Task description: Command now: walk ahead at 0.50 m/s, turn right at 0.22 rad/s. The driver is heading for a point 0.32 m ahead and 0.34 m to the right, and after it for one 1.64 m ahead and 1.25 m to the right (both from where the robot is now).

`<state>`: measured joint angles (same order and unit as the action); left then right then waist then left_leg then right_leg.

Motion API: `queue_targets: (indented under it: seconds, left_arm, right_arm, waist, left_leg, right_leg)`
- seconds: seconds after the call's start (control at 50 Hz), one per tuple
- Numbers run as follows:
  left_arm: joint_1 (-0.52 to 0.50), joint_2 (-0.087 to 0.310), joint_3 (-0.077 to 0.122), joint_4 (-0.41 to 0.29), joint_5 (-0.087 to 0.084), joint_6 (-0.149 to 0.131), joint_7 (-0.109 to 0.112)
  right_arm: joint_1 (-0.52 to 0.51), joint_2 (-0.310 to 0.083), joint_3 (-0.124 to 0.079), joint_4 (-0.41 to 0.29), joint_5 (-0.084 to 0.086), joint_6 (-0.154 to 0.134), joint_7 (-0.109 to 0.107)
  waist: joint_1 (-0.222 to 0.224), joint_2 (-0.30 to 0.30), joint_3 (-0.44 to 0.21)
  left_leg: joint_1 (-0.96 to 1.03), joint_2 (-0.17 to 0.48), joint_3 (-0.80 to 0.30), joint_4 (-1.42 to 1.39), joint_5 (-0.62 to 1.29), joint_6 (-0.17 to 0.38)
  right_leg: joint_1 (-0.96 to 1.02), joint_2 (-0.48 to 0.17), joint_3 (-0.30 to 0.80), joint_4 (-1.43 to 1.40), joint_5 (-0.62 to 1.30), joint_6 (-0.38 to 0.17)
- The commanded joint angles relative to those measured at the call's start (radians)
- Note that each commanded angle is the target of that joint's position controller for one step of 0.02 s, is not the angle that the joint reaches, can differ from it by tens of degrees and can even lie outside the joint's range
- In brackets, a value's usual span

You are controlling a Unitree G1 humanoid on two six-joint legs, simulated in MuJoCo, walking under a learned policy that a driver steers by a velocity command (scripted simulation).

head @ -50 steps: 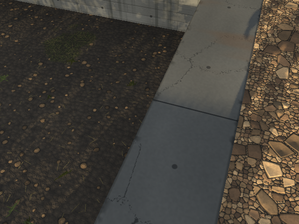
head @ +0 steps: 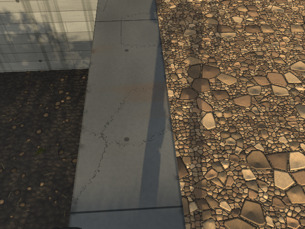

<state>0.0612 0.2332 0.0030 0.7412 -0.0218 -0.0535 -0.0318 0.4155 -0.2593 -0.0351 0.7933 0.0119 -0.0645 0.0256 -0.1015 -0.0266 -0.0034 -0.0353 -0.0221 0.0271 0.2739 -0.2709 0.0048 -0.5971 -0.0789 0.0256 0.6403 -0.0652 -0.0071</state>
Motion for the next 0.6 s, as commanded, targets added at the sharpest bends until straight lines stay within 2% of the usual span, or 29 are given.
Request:
queue_targets:
  seconds: [0.02,0.04,0.06,0.08,0.1,0.12,0.14,0.16,0.18,0.2,0.22,0.24,0.26,0.3,0.36,0.4,0.46,0.5,0.54,0.56,0.58,0.6]
  left_arm:
    - [-0.117,0.088,0.022,-0.08,-0.006,-0.019,-0.01]
    - [-0.095,0.101,0.028,-0.072,-0.006,-0.021,-0.014]
    - [-0.028,0.125,0.042,-0.048,-0.003,-0.025,-0.016]
    - [0.108,0.175,0.067,0.006,0.0,-0.026,-0.014]
    - [0.287,0.245,0.091,0.05,-0.001,-0.024,-0.012]
    - [0.4,0.325,0.11,0.095,-0.012,-0.008,-0.01]
    - [0.375,0.263,0.092,0.088,-0.021,-0.006,-0.017]
    - [0.302,0.25,0.093,0.063,0.009,-0.006,-0.012]
    - [0.24,0.226,0.089,0.04,0.023,-0.008,-0.005]
    - [0.192,0.196,0.082,0.029,0.023,-0.007,-0.002]
    - [0.167,0.157,0.071,0.02,0.026,-0.007,0.004]
    - [0.155,0.144,0.068,0.013,0.024,-0.006,0.011]
    - [0.15,0.146,0.07,0.008,0.018,-0.005,0.019]
    - [0.164,0.173,0.079,0.006,0.012,-0.003,0.036]
    - [0.218,0.196,0.089,0.015,0.006,0.008,0.055]
    - [0.266,0.193,0.091,0.024,0.004,0.015,0.061]
    - [0.324,0.196,0.094,0.032,0.001,0.02,0.066]
    - [0.331,0.186,0.094,0.03,-0.008,0.025,0.07]
    - [0.31,0.196,0.098,0.017,0.001,0.032,0.068]
    - [0.291,0.193,0.095,0.002,0.005,0.034,0.063]
    - [0.263,0.151,0.081,-0.025,0.016,0.033,0.055]
    - [0.321,0.091,0.062,-0.057,0.008,0.026,0.054]
  right_arm:
    - [-0.003,-0.183,-0.045,-0.029,0.004,0.006,-0.004]
    - [-0.009,-0.188,-0.046,-0.023,0.004,0.016,-0.007]
    - [-0.031,-0.191,-0.044,-0.024,0.003,0.027,-0.011]
    - [-0.039,-0.175,-0.037,-0.033,-0.004,0.035,-0.018]
    - [-0.043,-0.148,-0.021,-0.069,-0.03,0.036,-0.029]
    - [0.014,-0.037,0.01,-0.096,-0.034,0.018,-0.025]
    - [-0.026,-0.107,0.002,-0.1,0.001,-0.006,-0.018]
    - [-0.127,-0.151,-0.016,-0.132,0.03,-0.034,-0.015]
    - [-0.178,-0.144,-0.013,-0.14,0.02,-0.052,-0.02]
    - [-0.202,-0.14,-0.017,-0.151,-0.005,-0.061,-0.026]
    - [-0.201,-0.136,-0.021,-0.161,-0.018,-0.059,-0.026]
    - [-0.195,-0.126,-0.02,-0.17,-0.019,-0.052,-0.023]
    - [-0.191,-0.119,-0.02,-0.175,-0.017,-0.042,-0.022]
    - [-0.228,-0.104,-0.016,-0.194,-0.019,-0.025,-0.025]
    - [-0.344,-0.076,-0.003,-0.231,-0.02,-0.021,-0.029]
    - [-0.425,-0.054,0.005,-0.255,-0.011,-0.026,-0.023]
    - [-0.492,-0.073,-0.001,-0.278,0.001,-0.037,-0.009]
    - [-0.484,-0.086,-0.01,-0.28,0.002,-0.043,-0.001]
    - [-0.431,-0.108,-0.025,-0.27,0.004,-0.05,-0.003]
    - [-0.352,-0.127,-0.041,-0.252,-0.004,-0.056,-0.009]
    - [-0.197,-0.157,-0.054,-0.23,-0.019,-0.064,-0.015]
    - [-0.042,-0.228,-0.074,-0.212,-0.038,-0.056,-0.025]
  waist:
    - [0.023,0.125,0.056]
    - [0.041,0.135,0.045]
    - [0.085,0.136,0.007]
    - [0.136,0.107,-0.086]
    - [0.194,0.001,-0.224]
    - [0.172,-0.273,-0.308]
    - [0.199,-0.178,-0.279]
    - [0.193,-0.135,-0.102]
    - [0.172,-0.059,-0.062]
    - [0.143,-0.012,-0.047]
    - [0.11,-0.021,-0.061]
    - [0.089,-0.043,-0.065]
    - [0.077,-0.043,-0.061]
    - [0.073,-0.029,-0.027]
    - [0.112,-0.028,0.008]
    - [0.146,-0.029,0.014]
    - [0.169,-0.031,0.024]
    - [0.154,-0.038,0.028]
    - [0.122,-0.058,0.014]
    - [0.077,-0.049,-0.035]
    - [0.005,-0.027,-0.157]
    - [-0.016,0.145,-0.322]
  left_leg:
    - [0.017,0.289,-0.137,-0.098,0.222,0.159]
    - [0.045,0.292,-0.119,-0.065,0.28,0.143]
    - [0.058,0.269,-0.074,0.022,0.422,0.118]
    - [0.031,0.219,-0.009,0.197,0.571,0.087]
    - [-0.161,0.175,0.05,0.486,0.428,0.042]
    - [-0.573,-0.035,0.061,0.852,-0.193,-0.05]
    - [-0.725,-0.013,-0.072,0.982,-0.309,-0.037]
    - [-0.837,0.038,-0.081,1.004,-0.2,-0.011]
    - [-0.79,0.075,-0.082,0.969,-0.112,0.001]
    - [-0.735,0.096,-0.084,0.909,-0.057,-0.005]
    - [-0.667,0.111,-0.093,0.875,-0.021,-0.012]
    - [-0.635,0.112,-0.095,0.845,-0.007,-0.022]
    - [-0.623,0.112,-0.092,0.804,-0.01,-0.034]
    - [-0.619,0.098,-0.071,0.701,0.028,-0.056]
    - [-0.583,0.061,-0.063,0.482,0.205,-0.07]
    - [-0.536,0.03,-0.065,0.355,0.295,-0.067]
    - [-0.509,0.008,-0.093,0.261,0.326,-0.046]
    - [-0.468,0.006,-0.105,0.211,0.288,-0.028]
    - [-0.359,-0.001,-0.09,0.189,0.208,-0.001]
    - [-0.224,-0.006,-0.061,0.144,0.203,0.029]
    - [0.039,0.097,-0.142,0.185,0.206,0.089]
    - [0.407,0.315,-0.467,0.182,0.071,0.216]
  right_leg:
    - [0.036,0.019,-0.034,-0.085,-0.022,-0.027]
    - [0.074,0.031,-0.043,-0.114,-0.048,-0.043]
    - [0.175,0.06,-0.069,-0.164,-0.039,-0.064]
    - [0.368,0.083,-0.073,-0.17,-0.003,-0.088]
    - [0.665,-0.043,0.122,-0.125,0.11,-0.143]
    - [0.955,-0.235,0.587,-0.266,-0.1,-0.32]
    - [0.964,-0.246,0.687,-0.352,-0.332,-0.34]
    - [0.854,-0.219,0.578,-0.363,-0.274,-0.319]
    - [0.735,-0.183,0.489,-0.368,-0.162,-0.297]
    - [0.644,-0.153,0.426,-0.378,-0.044,-0.284]
    - [0.585,-0.121,0.377,-0.392,0.041,-0.275]
    - [0.55,-0.107,0.356,-0.408,0.076,-0.278]
    - [0.521,-0.1,0.334,-0.42,0.09,-0.284]
    - [0.448,-0.079,0.293,-0.437,0.104,-0.285]
    - [0.397,-0.027,0.246,-0.423,0.118,-0.248]
    - [0.389,-0.015,0.247,-0.393,0.112,-0.226]
    - [0.435,-0.042,0.317,-0.346,0.069,-0.213]
    - [0.468,-0.051,0.359,-0.295,0.037,-0.201]
    - [0.472,-0.05,0.394,-0.234,0.094,-0.187]
    - [0.455,-0.005,0.371,-0.144,0.202,-0.165]
    - [0.348,0.043,0.334,0.068,0.187,-0.133]
    - [0.046,0.169,0.204,0.406,-0.067,-0.053]
